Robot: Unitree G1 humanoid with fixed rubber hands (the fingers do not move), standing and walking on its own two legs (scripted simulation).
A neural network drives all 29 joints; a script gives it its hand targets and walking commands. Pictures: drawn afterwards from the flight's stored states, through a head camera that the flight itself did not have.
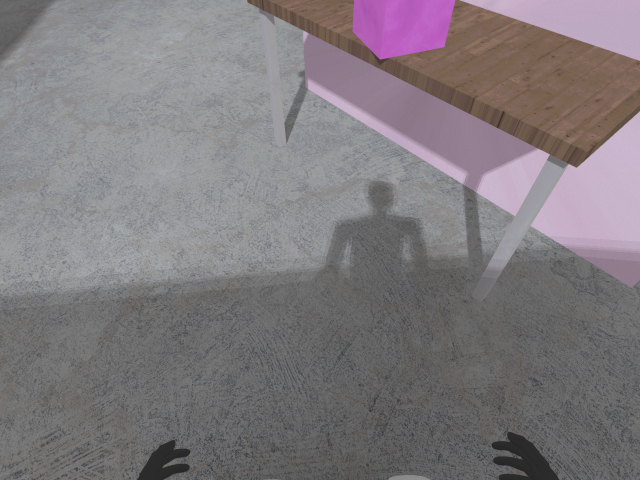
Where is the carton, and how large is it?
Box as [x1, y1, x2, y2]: [352, 0, 454, 59]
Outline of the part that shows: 354,0 352,31 380,59 444,46 454,0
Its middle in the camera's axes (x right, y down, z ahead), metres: +0.23 -0.69 +1.08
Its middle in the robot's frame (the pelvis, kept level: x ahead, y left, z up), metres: +1.27 -0.23 +0.07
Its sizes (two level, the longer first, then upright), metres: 0.210 0.200 0.250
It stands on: a table, 0.71 m high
